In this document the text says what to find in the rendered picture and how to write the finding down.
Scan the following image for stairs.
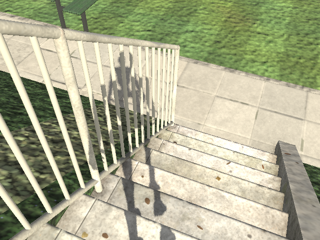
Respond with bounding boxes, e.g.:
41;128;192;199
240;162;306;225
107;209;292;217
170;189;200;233
27;123;292;240

